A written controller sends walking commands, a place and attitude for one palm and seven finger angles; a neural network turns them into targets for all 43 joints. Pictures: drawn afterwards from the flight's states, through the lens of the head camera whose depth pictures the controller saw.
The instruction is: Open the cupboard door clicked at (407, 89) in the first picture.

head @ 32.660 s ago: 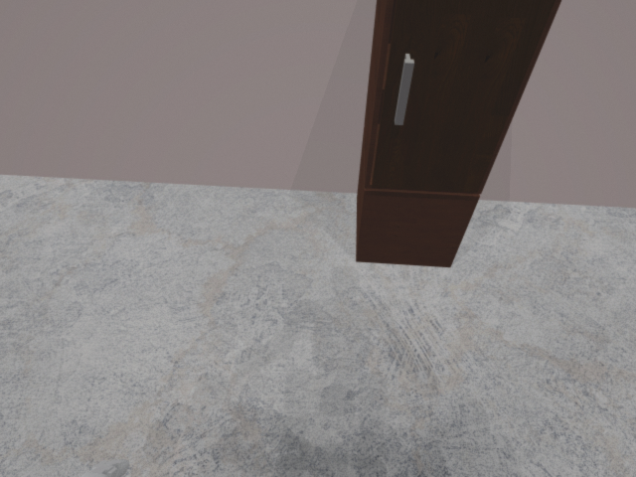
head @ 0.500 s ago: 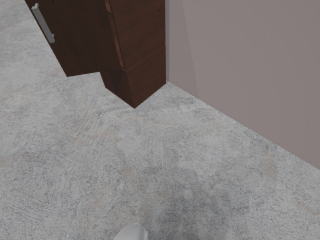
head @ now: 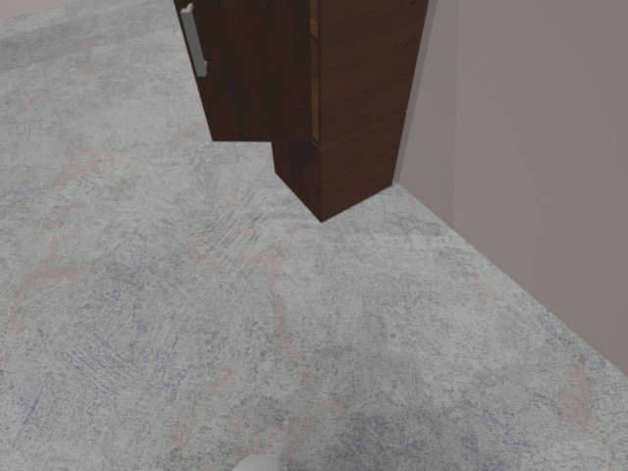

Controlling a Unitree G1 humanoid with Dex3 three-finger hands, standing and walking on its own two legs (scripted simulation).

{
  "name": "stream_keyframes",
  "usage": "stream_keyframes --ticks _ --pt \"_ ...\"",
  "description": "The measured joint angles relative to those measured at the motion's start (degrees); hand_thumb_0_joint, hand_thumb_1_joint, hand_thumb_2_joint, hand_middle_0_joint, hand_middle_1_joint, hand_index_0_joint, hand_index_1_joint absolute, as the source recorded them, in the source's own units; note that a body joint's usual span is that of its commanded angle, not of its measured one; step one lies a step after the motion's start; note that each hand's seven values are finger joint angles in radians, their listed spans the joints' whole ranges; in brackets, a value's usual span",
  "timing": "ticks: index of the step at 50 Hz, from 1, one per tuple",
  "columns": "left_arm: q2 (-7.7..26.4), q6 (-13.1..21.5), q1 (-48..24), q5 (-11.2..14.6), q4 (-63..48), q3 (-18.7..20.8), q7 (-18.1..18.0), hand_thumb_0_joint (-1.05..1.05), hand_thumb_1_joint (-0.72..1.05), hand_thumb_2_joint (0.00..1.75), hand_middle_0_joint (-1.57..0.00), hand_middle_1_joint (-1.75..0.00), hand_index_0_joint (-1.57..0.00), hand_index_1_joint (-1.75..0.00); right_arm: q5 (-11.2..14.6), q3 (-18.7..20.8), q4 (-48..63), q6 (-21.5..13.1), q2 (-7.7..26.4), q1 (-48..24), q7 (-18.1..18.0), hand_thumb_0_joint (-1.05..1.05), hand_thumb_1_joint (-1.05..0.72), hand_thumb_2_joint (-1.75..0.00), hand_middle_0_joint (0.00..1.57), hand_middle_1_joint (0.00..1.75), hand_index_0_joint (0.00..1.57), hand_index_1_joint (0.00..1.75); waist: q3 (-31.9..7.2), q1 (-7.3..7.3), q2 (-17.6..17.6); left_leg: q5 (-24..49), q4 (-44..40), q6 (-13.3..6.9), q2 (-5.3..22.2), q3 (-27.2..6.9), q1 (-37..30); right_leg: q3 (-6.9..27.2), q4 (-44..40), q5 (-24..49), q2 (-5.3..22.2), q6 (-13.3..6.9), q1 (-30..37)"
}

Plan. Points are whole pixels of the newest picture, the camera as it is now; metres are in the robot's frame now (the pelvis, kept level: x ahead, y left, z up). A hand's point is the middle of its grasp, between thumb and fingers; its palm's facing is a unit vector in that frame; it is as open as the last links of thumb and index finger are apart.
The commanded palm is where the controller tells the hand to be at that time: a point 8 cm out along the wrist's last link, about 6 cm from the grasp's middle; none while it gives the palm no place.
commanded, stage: take the last steps up to it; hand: left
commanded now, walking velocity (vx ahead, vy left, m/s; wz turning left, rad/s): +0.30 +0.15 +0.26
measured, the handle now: (196, 40) +1.08 +0.41 +0.01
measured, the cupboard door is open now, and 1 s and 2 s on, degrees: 54 54 54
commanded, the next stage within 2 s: come to a stop and stand still in 1.34 s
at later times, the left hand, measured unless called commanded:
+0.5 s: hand (135, 458) +0.15 +0.28 -0.16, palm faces +0.12 -0.97 -0.19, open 7.4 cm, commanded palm none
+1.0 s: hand (146, 368) +0.28 +0.32 -0.17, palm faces +0.17 -0.97 -0.19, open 7.2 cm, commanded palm none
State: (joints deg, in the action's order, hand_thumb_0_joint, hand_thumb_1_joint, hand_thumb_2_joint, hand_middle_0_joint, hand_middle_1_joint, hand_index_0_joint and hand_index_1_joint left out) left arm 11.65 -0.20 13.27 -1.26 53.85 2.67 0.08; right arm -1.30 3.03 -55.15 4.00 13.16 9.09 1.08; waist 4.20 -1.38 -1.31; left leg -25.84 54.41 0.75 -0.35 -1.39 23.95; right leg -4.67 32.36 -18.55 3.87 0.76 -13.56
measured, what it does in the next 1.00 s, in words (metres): walks ahead: left foot, then right foot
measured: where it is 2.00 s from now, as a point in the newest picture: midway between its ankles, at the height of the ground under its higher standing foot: (285, 368)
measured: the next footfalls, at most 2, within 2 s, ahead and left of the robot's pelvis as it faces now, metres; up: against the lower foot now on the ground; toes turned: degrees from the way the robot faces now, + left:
left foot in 0.26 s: +0.12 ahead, +0.18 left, +0.00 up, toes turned +12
right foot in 0.66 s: +0.30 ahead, -0.02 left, +0.00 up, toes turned -2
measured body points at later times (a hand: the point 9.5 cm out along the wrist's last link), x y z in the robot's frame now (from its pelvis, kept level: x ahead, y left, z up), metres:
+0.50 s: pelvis +0.12 +0.08 +0.01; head +0.15 +0.09 +0.46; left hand +0.14 +0.33 -0.14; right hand +0.16 -0.15 -0.14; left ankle +0.08 +0.17 -0.73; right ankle +0.16 -0.04 -0.68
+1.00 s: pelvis +0.30 +0.13 +0.01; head +0.32 +0.14 +0.45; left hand +0.27 +0.37 -0.15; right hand +0.38 -0.11 -0.14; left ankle +0.36 +0.25 -0.73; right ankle +0.26 -0.01 -0.73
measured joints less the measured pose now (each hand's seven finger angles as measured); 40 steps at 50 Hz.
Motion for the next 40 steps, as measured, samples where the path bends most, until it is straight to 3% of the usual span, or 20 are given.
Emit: stream_keyframes --ticks 2,4,8,12,14,16,18,20,24,29,33,36,38,40 --pt "-0.6 0.6 1.5 0.0 0.4 -0.1 0.1 0.0 0.91 0.89 -0.2 -0.3 -0.2 -0.3 -0.1 0.5 -0.6 0.2 0.4 0.3 0.6 0.01 -0.91 -0.9 0.2 0.29 0.2 0.3 -0.5 0.12 0.2 3.5 5.8 0.5 0.6 1.1 2.5 -0.9 -3.3 1.0 0.6 0.4 2.1" --pt "-0.9 1.2 2.8 -0.1 1.3 0.0 0.1 0.0 0.9 0.89 -0.2 -0.3 -0.2 -0.3 -0.1 0.8 -0.8 0.1 0.4 0.6 1.1 0.01 -0.91 -0.9 0.2 0.29 0.2 0.3 -0.9 0.25 1.0 5.6 5.4 1.1 1.5 2.5 3.2 -1.7 -6.5 2.2 1.5 0.9 4.1" --pt "-0.9 2.1 4.7 -0.3 3.2 0.1 0.4 0.0 0.9 0.89 -0.21 -0.3 -0.2 -0.3 0.1 0.8 -1.0 -0.5 0.4 0.7 1.7 0.01 -0.91 -0.9 0.2 0.29 0.19 0.3 -1.0 -0.45 2.9 5.9 -5.7 1.5 2.6 4.8 1.3 -3.3 -10.0 2.6 3.7 2.3 6.9" --pt "-0.4 1.9 6.7 -0.3 5.3 0.5 0.6 0.0 0.9 0.89 -0.21 -0.3 -0.2 -0.3 0.1 0.1 -0.5 -1.8 0.2 -0.2 1.8 0.01 -0.91 -0.9 0.2 0.29 0.19 0.3 -0.8 -1.58 4.2 7.5 -19.7 0.7 2.3 7.0 -3.5 -4.2 -7.5 -0.5 6.1 4.6 7.9" --pt "-0.1 1.1 7.8 0.0 6.1 0.8 0.9 0.0 0.9 0.89 -0.21 -0.3 -0.2 -0.3 -0.2 -0.2 0.6 -3.5 0.3 -0.4 1.5 0.01 -0.91 -0.9 0.2 0.29 0.19 0.3 -0.8 -1.37 3.8 13.3 -23.3 -1.1 2.3 7.5 -5.1 -3.7 0.9 -5.1 6.7 4.1 5.2" --pt "0.7 -0.5 7.0 0.0 7.2 0.9 0.7 0.0 0.9 0.89 -0.21 -0.3 -0.2 -0.3 -0.6 -0.5 1.1 -4.9 -0.8 -0.7 0.5 0.01 -0.91 -0.9 0.2 0.29 0.19 0.3 0.0 -1.23 4.5 11.3 -19.7 -2.6 1.8 8.3 -4.9 -0.2 16.5 -10.6 5.8 2.0 -1.0" --pt "1.2 -1.2 5.4 0.0 7.7 0.9 0.6 0.0 0.9 0.89 -0.2 -0.3 -0.2 -0.3 -0.6 -1.0 1.2 -5.7 -1.9 0.3 -0.4 0.01 -0.91 -0.9 0.2 0.29 0.2 0.3 -0.1 -0.95 4.4 8.9 -20.6 -3.2 1.5 8.8 -6.5 1.1 27.9 -9.9 4.1 0.6 -7.2" --pt "1.3 -1.2 3.4 -0.1 7.4 0.9 0.8 0.01 0.91 0.89 -0.2 -0.3 -0.2 -0.3 -0.7 -1.5 0.3 -6.2 -2.9 1.8 -1.1 0.01 -0.91 -0.9 0.2 0.29 0.2 0.3 -0.1 -0.65 4.1 9.4 -24.1 -3.0 1.0 9.0 -9.3 0.7 31.4 -6.6 3.4 0.0 -11.5" --pt "0.5 -0.4 -0.8 0.0 5.3 0.4 1.1 0.01 0.91 0.89 -0.2 -0.3 -0.2 -0.3 -0.5 -1.7 -2.8 -6.7 -3.4 5.6 -1.7 0.01 -0.93 -0.9 0.2 0.29 0.2 0.3 -0.2 0.08 2.9 10.9 -31.0 -3.7 -0.1 9.0 -15.1 -0.3 24.4 -1.7 2.5 -0.2 -15.1" --pt "-0.6 0.0 -5.7 0.0 2.8 -0.1 1.4 0.0 0.91 0.89 -0.2 -0.3 -0.19 -0.3 -0.6 -1.8 -6.6 -6.2 -3.5 10.0 -1.4 0.01 -0.93 -0.9 0.21 0.29 0.2 0.3 -0.1 1.7 2.1 9.1 -33.7 -3.3 -1.0 8.9 -20.3 -0.8 11.1 2.2 1.4 -0.6 -13.4" --pt "-0.9 1.2 -7.6 -0.2 1.0 -0.3 1.7 0.0 0.91 0.89 -0.2 -0.3 -0.2 -0.3 -0.3 -1.8 -8.9 -5.8 -3.7 13.6 -1.3 0.01 -0.92 -0.9 0.21 0.29 0.2 0.3 -0.3 2.71 2.0 2.8 -27.2 -2.2 -0.7 8.7 -21.3 -1.3 0.8 5.5 -0.1 -2.0 -7.0" --pt "-1.9 2.8 -7.9 0.2 0.6 -0.3 1.2 0.0 0.91 0.89 -0.2 -0.3 -0.2 -0.3 0.1 -1.3 -10.2 -4.4 -3.2 13.0 -0.9 0.01 -0.91 -0.9 0.2 0.29 0.2 0.3 0.9 3.09 0.2 -3.1 -6.2 -2.0 1.2 6.1 -13.4 -2.8 3.5 4.2 -1.3 -3.4 -5.7" --pt "-2.5 3.0 -6.3 0.4 0.7 -0.4 0.6 0.0 0.91 0.89 -0.2 -0.3 -0.2 -0.3 0.0 -0.8 -10.1 -3.6 -2.9 11.5 -0.7 0.01 -0.91 -0.9 0.2 0.29 0.2 0.3 0.7 3.09 -0.1 -0.6 3.4 -1.5 2.2 4.8 -7.2 -3.1 1.3 3.6 -2.0 -3.3 -3.5" --pt "-2.9 3.0 -4.2 0.4 1.6 -0.4 0.2 0.0 0.91 0.89 -0.2 -0.3 -0.2 -0.3 -0.2 -0.4 -9.2 -3.5 -2.8 9.8 -0.5 0.01 -0.91 -0.9 0.2 0.29 0.2 0.3 0.1 3.05 0.2 3.1 4.6 -0.7 3.7 4.6 -2.6 -2.9 -2.8 4.7 -2.4 -2.7 -1.1"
